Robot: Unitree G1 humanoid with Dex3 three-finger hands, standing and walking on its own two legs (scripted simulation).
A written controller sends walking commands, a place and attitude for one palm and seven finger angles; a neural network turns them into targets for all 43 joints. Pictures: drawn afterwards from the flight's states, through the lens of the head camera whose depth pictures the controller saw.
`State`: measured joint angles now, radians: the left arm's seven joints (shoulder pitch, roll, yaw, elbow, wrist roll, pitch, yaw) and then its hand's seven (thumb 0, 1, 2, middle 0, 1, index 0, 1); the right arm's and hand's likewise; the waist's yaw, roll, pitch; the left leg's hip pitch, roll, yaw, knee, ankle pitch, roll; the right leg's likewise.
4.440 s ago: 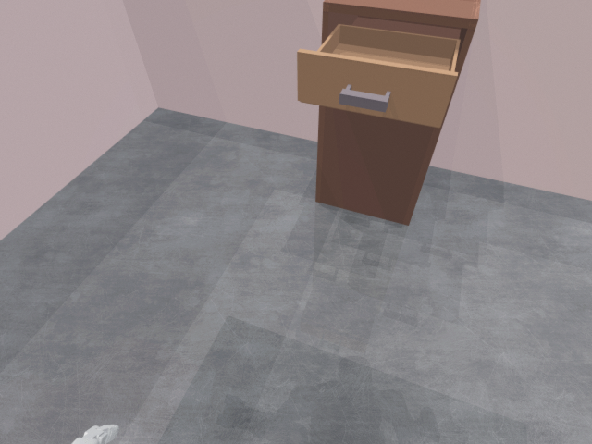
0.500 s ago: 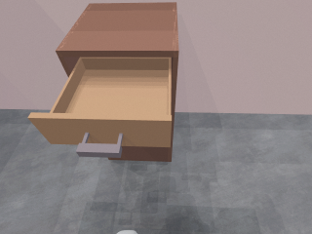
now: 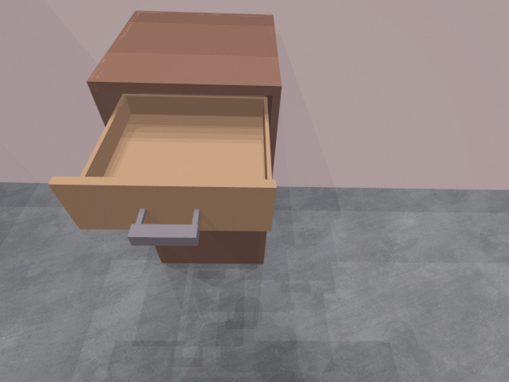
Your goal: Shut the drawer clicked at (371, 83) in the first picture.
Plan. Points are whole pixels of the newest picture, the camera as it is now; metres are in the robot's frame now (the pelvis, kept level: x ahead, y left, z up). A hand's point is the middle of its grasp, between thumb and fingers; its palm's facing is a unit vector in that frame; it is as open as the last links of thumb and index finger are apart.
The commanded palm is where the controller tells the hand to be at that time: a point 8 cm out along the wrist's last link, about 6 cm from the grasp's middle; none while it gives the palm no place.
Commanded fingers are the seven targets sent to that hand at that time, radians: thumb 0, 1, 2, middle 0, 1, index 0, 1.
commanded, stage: come to a stop and stand still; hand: left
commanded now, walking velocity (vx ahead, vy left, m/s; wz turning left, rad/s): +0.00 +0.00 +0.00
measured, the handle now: (167, 224) +0.39 +0.18 +0.00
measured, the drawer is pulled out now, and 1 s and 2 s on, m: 0.29 0.29 0.29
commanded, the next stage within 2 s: look again from close up in 0.56 s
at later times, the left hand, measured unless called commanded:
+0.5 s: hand out of the picture -0.02 +0.11 -0.18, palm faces +0.08 -0.99 -0.15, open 7.3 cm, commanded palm none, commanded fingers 0.00 0.90 0.90 -0.20 -0.30 -0.20 -0.30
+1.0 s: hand out of the picture +0.05 +0.20 -0.18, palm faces +0.03 -0.97 -0.25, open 7.3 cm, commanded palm none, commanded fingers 0.00 0.90 0.90 -0.20 -0.30 -0.20 -0.30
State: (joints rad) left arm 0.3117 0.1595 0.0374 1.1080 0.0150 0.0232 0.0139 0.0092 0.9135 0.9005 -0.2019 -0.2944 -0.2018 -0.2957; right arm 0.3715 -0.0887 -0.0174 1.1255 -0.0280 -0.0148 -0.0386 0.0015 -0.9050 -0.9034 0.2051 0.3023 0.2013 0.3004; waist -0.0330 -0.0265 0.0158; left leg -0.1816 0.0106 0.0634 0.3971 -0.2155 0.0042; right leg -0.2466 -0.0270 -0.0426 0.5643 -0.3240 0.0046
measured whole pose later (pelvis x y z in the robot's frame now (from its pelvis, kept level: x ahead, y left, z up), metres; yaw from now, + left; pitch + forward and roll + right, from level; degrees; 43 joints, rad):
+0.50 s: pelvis +0.01 -0.04 +0.00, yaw +1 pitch -1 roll +0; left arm 0.32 0.10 0.01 1.15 0.00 -0.02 0.04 0.01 0.92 0.90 -0.20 -0.29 -0.20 -0.30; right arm 0.27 -0.12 -0.01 1.16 -0.02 0.00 -0.05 0.01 -0.92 -0.90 0.20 0.30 0.20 0.30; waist 0.01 0.00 0.03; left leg -0.15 0.08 0.03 0.40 -0.22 -0.06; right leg -0.13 0.04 -0.08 0.40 -0.25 -0.06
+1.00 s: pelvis +0.01 +0.01 -0.01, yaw +0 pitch -1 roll +0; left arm 0.26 0.19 0.00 1.03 0.01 -0.01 0.05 0.01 0.91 0.90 -0.20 -0.29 -0.20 -0.30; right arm 0.24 -0.17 -0.02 1.05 -0.02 0.00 -0.03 0.00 -0.92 -0.90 0.20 0.30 0.20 0.30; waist 0.00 0.01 0.02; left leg -0.22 0.02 0.05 0.56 -0.32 0.00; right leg -0.20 -0.02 -0.05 0.55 -0.33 0.00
